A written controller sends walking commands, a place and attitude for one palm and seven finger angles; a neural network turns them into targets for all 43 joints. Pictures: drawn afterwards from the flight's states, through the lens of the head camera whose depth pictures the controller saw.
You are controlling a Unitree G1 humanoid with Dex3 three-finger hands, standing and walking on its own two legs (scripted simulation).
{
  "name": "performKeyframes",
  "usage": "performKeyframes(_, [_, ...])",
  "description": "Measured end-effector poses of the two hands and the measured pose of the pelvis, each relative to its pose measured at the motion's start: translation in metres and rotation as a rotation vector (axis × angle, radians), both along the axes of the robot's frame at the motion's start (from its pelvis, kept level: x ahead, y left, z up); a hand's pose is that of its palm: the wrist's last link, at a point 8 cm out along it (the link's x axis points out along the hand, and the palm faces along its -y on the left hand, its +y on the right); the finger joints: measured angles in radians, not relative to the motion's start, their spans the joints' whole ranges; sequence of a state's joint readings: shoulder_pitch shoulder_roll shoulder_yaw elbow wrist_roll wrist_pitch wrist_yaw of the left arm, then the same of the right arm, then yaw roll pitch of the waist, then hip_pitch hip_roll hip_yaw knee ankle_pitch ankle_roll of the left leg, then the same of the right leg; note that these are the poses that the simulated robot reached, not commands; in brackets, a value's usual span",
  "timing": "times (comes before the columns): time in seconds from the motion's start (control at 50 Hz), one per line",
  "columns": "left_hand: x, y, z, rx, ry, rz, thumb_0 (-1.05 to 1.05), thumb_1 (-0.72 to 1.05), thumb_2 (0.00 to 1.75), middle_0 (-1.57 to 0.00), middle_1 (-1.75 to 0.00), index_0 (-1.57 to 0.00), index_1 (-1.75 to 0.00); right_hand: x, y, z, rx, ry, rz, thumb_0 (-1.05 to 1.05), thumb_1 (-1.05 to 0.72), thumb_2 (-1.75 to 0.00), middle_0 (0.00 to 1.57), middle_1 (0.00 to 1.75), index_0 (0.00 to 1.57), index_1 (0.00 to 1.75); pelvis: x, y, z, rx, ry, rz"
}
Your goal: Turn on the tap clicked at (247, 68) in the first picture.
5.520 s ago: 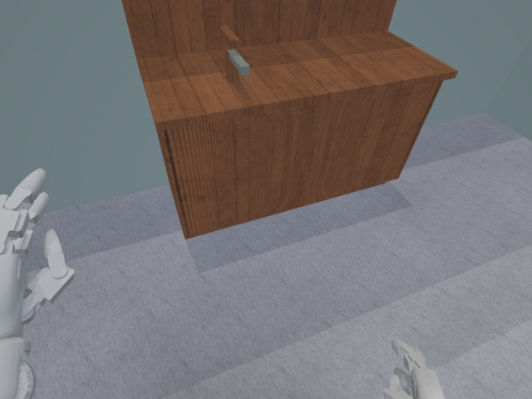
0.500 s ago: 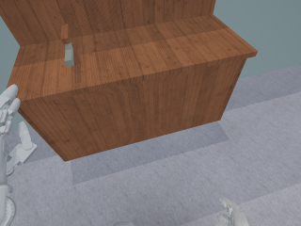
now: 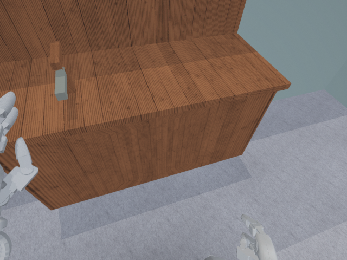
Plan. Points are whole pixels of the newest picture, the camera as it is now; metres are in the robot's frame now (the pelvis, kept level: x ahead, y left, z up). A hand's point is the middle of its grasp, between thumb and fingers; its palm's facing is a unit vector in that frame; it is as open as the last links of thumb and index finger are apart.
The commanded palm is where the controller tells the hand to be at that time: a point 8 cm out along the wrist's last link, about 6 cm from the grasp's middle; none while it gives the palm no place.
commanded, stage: take the last steps up to it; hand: left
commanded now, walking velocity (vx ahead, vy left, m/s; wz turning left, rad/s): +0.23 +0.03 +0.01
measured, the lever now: (61, 94) +0.55 +0.38 +0.03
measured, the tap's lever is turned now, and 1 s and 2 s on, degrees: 0 0 0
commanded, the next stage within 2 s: come to a stop and stand still in 0.46 s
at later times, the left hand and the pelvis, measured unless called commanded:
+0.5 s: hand (60, 127) +0.30 +0.23 +0.18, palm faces +0.42 -0.81 -0.40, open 7.4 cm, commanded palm +0.25 +0.28 +0.18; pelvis +0.10 -0.01 -0.01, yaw +1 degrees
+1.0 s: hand (83, 122) +0.33 +0.20 +0.16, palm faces +0.39 -0.80 -0.45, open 7.4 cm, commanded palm +0.26 +0.25 +0.18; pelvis +0.11 -0.03 +0.00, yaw +2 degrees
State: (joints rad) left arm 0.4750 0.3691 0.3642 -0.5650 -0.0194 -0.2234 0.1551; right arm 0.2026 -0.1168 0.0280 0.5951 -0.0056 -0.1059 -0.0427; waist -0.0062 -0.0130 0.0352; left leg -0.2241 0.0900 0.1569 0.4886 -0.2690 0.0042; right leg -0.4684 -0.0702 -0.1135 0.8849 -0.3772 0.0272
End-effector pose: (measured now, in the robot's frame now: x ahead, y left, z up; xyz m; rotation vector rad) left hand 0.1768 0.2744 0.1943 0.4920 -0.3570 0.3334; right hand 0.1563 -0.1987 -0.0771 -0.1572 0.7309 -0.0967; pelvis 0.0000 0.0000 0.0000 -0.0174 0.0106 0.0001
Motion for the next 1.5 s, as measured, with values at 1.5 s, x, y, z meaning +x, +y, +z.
performKeyframes(1.5, [0.057, 0.033, -0.022, -0.043, -0.014, 0.049, 0.01, 0.88, 0.9, -0.22, -0.31, -0.21, -0.3, 0.031, 0.01, -0.003, -0.001, -0.035, 0.101, 0.01, -0.9, -0.9, 0.2, 0.3, 0.2, 0.3, 0.049, 0.01, -0.009, 0.014, -0.102, 0.007])
